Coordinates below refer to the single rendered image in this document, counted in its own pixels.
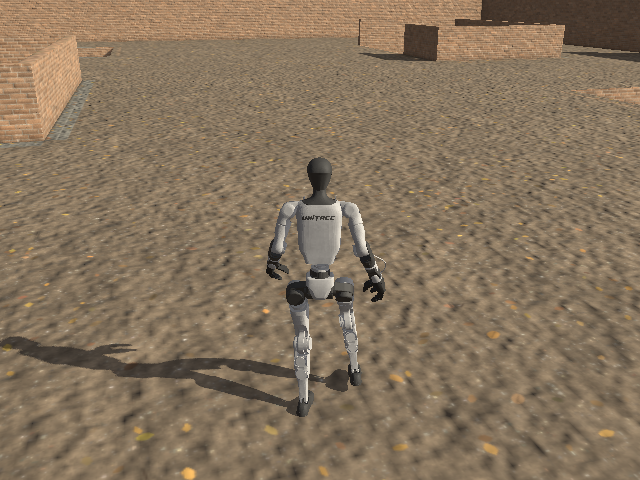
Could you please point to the robot right upper arm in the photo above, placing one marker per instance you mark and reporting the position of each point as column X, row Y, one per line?
column 351, row 211

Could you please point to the right robot thigh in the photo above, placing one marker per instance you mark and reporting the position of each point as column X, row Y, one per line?
column 343, row 290

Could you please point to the robot right hand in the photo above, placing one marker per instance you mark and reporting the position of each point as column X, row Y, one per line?
column 379, row 287

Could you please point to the right robot forearm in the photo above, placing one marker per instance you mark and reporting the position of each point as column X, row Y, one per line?
column 370, row 266

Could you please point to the left robot forearm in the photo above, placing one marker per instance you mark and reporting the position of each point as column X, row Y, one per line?
column 273, row 258

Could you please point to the robot left hand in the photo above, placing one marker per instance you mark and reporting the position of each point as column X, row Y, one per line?
column 272, row 274

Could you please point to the robot left upper arm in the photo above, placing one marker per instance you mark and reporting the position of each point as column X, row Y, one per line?
column 283, row 224

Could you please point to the humanoid robot head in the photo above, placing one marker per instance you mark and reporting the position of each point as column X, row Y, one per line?
column 319, row 172

